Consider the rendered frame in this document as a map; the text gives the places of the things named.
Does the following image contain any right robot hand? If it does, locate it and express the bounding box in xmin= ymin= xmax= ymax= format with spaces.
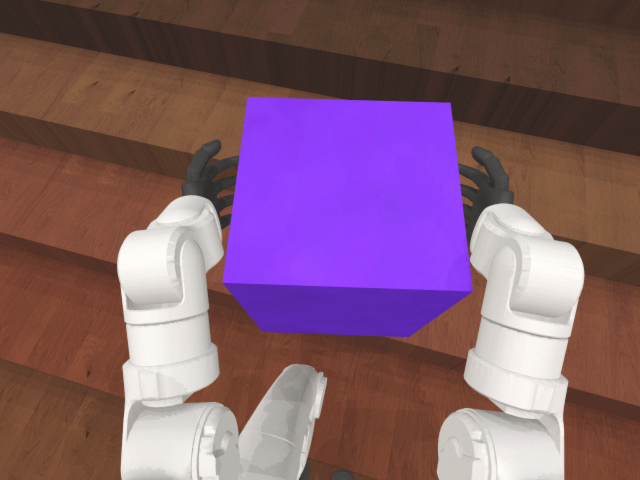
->
xmin=458 ymin=146 xmax=514 ymax=244

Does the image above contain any robot right upper arm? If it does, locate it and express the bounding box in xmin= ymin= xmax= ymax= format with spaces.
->
xmin=437 ymin=408 xmax=564 ymax=480

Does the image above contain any left robot hand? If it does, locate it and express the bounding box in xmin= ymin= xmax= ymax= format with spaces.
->
xmin=182 ymin=139 xmax=239 ymax=230

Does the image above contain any robot left upper arm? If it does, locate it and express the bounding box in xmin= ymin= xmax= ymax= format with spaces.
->
xmin=122 ymin=402 xmax=241 ymax=480

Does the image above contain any robot left shin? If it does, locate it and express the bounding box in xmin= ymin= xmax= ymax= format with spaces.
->
xmin=283 ymin=364 xmax=315 ymax=480

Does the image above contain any robot left thigh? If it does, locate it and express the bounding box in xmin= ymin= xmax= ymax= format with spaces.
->
xmin=237 ymin=364 xmax=327 ymax=480

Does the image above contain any robot right forearm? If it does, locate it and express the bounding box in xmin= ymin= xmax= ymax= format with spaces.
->
xmin=464 ymin=203 xmax=584 ymax=475

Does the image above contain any carton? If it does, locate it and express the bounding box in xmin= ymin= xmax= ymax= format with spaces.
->
xmin=222 ymin=97 xmax=473 ymax=337

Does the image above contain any robot left forearm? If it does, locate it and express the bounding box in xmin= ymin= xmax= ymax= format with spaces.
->
xmin=117 ymin=195 xmax=224 ymax=478

